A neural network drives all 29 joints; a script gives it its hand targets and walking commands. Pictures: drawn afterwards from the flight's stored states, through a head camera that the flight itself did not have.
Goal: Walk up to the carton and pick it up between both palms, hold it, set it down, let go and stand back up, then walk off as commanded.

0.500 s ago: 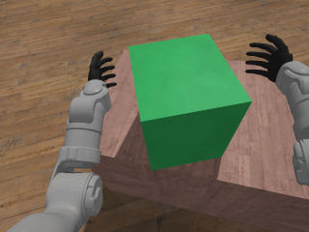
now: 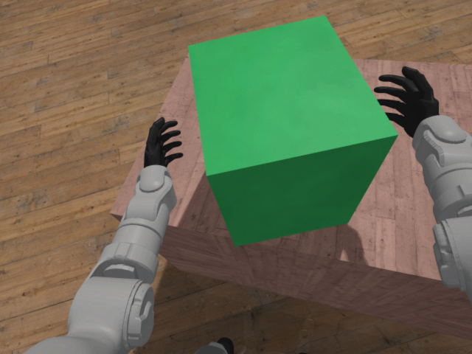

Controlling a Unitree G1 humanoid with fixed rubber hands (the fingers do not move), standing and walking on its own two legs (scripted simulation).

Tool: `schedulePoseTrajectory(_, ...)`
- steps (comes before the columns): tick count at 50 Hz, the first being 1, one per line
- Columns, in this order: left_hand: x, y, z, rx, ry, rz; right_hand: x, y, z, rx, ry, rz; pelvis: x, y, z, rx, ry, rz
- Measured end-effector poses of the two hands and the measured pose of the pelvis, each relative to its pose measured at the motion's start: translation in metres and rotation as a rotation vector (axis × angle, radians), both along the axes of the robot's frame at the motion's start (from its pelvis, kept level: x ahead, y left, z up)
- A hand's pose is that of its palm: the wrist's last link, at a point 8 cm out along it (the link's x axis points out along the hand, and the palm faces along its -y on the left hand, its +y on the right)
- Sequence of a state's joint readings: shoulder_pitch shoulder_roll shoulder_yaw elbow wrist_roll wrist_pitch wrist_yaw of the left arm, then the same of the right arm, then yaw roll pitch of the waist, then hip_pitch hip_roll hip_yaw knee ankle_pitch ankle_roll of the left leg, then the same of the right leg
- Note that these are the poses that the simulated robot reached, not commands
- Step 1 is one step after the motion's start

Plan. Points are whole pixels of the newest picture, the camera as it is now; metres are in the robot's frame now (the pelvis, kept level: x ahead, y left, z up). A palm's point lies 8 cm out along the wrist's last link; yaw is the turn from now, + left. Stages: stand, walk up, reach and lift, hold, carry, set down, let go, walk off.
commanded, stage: reach and lift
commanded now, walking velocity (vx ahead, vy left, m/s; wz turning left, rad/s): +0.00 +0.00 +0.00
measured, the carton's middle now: (275, 142) +0.50 +0.04 -0.01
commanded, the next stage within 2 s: none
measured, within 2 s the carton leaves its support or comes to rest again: neither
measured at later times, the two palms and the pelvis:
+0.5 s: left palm (177, 164) +0.40 +0.21 +0.03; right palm (389, 124) +0.53 -0.15 +0.04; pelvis +0.01 +0.00 -0.01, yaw +0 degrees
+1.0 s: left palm (182, 166) +0.40 +0.20 +0.04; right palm (381, 130) +0.51 -0.14 +0.04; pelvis +0.00 +0.00 -0.01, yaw +0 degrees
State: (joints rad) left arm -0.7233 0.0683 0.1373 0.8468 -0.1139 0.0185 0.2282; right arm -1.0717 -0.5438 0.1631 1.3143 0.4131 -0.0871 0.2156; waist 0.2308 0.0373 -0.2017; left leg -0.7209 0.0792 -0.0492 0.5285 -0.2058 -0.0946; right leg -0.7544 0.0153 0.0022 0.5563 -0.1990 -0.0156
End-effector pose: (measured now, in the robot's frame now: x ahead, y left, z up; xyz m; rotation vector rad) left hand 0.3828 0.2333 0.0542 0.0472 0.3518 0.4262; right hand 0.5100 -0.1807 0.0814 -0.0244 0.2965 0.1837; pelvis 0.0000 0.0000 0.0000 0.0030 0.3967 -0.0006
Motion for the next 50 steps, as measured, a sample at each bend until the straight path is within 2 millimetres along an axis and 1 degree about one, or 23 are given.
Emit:
schedulePoseTrajectory(3, 0.002, -0.002, -0.008, 0.014, -0.002, -0.012, 0.004, 0.003, -0.009, -0.005, -0.015, 0.011, 0.0, 0.0, -0.002, 0.0, 0.033, 0.0)
schedulePoseTrajectory(8, 0.006, -0.001, -0.015, 0.024, -0.013, -0.011, 0.009, 0.004, -0.028, -0.012, 0.009, 0.01, 0.003, -0.001, -0.003, 0.0, 0.069, 0.0)
schedulePoseTrajectory(15, 0.014, -0.002, -0.023, 0.026, -0.022, -0.029, 0.017, 0.007, -0.04, -0.01, -0.005, 0.004, 0.008, -0.001, -0.005, 0.0, 0.104, 0.0)
schedulePoseTrajectory(20, 0.018, -0.008, -0.024, 0.015, -0.041, -0.043, 0.019, 0.017, -0.041, 0.005, -0.029, 0.012, 0.01, -0.001, -0.005, 0.0, 0.114, 0.0)
schedulePoseTrajectory(29, 0.019, -0.034, -0.023, -0.049, -0.059, -0.068, 0.014, 0.041, -0.036, 0.027, -0.052, 0.045, 0.009, -0.001, -0.005, 0.0, 0.114, 0.0)
schedulePoseTrajectory(35, 0.014, -0.031, -0.022, -0.072, -0.05, -0.035, 0.011, 0.04, -0.032, 0.023, -0.056, 0.026, 0.005, -0.001, -0.005, 0.001, 0.109, 0.0)
schedulePoseTrajectory(39, 0.011, -0.033, -0.022, -0.076, -0.049, -0.031, 0.007, 0.039, -0.033, 0.033, -0.042, 0.014, 0.002, -0.001, -0.005, 0.001, 0.104, -0.001)
schedulePoseTrajectory(42, 0.011, -0.038, -0.021, -0.085, -0.053, -0.036, 0.004, 0.041, -0.036, 0.033, -0.021, 0.019, 0.0, -0.002, -0.005, 0.001, 0.1, -0.001)
schedulePoseTrajectory(50, 0.013, -0.038, -0.018, -0.096, -0.062, -0.008, 0.001, 0.044, -0.039, 0.026, -0.005, 0.025, -0.002, -0.003, -0.006, 0.001, 0.099, -0.002)
